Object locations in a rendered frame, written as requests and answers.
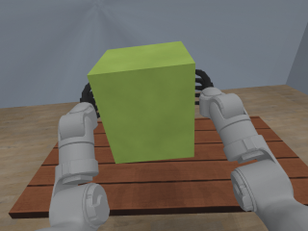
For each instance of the carton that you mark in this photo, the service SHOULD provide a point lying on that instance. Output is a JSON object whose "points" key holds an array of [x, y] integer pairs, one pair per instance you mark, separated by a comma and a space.
{"points": [[145, 96]]}

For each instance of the left robot upper arm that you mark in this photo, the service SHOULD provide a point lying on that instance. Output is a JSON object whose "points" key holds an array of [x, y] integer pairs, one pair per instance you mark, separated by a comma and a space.
{"points": [[80, 208]]}

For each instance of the right robot upper arm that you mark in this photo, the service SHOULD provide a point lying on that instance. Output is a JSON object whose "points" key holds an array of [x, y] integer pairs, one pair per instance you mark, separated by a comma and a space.
{"points": [[263, 189]]}

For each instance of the robot left hand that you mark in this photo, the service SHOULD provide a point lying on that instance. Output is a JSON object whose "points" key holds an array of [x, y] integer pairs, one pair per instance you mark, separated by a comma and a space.
{"points": [[87, 96]]}

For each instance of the right robot forearm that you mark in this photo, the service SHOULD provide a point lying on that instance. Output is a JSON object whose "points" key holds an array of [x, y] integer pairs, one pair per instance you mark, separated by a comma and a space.
{"points": [[233, 124]]}

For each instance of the left robot forearm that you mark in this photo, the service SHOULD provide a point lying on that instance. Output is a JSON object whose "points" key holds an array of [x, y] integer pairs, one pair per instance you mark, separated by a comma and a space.
{"points": [[77, 164]]}

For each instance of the table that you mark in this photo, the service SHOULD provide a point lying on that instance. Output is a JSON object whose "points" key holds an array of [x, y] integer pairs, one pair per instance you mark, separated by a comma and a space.
{"points": [[194, 185]]}

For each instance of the robot right hand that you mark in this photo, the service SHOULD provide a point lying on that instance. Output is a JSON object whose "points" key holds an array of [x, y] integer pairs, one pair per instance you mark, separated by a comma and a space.
{"points": [[205, 82]]}

